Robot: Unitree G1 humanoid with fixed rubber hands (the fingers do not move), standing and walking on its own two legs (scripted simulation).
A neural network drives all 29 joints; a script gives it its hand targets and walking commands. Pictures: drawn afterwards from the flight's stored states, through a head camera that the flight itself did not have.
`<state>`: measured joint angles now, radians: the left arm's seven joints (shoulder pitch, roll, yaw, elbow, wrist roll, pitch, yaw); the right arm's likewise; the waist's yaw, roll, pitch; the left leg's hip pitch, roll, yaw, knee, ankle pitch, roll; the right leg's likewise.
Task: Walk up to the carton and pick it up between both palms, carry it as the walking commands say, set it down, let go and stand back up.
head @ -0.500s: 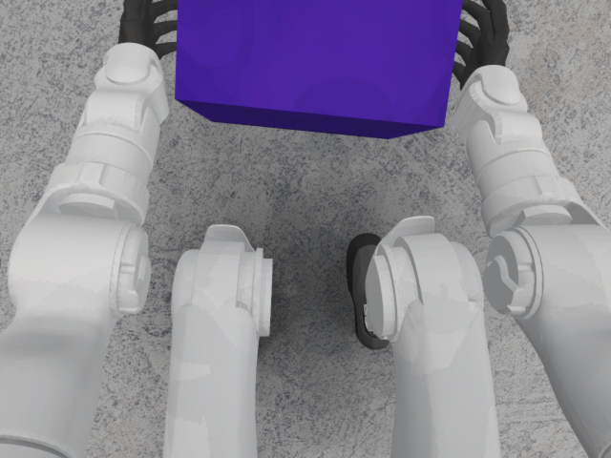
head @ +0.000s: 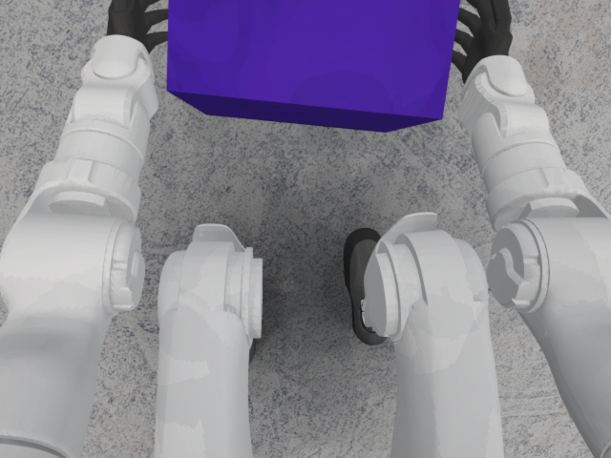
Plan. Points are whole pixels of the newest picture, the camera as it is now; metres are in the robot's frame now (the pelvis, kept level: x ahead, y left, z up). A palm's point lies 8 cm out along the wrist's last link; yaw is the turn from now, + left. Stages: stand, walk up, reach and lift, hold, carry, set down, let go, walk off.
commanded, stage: set down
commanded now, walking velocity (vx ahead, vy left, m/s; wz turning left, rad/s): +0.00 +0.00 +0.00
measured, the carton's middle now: (309, 35) +0.55 -0.03 -0.25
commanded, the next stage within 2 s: none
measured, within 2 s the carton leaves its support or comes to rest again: neither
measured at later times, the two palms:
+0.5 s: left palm (134, 54) +0.52 +0.18 -0.20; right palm (508, 90) +0.46 -0.26 -0.18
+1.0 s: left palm (78, 26) +0.52 +0.20 -0.12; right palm (523, 81) +0.46 -0.24 -0.14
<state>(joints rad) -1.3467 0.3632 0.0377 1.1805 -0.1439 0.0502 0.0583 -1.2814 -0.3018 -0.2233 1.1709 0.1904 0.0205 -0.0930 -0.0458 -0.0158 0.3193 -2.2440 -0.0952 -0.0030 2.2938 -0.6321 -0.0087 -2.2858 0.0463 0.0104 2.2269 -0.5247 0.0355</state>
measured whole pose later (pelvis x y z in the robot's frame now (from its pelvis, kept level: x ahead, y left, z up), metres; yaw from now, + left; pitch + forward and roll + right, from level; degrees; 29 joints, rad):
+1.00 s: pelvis +0.00 +0.00 +0.03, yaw -1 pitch +29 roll +1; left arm -1.14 0.49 0.14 0.57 -0.21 0.25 0.03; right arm -1.00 -0.35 -0.24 0.47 0.27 0.23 -0.12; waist -0.03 -0.01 0.53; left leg -2.07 -0.05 0.02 2.24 -0.68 0.01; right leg -2.14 0.05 0.01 2.18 -0.55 0.01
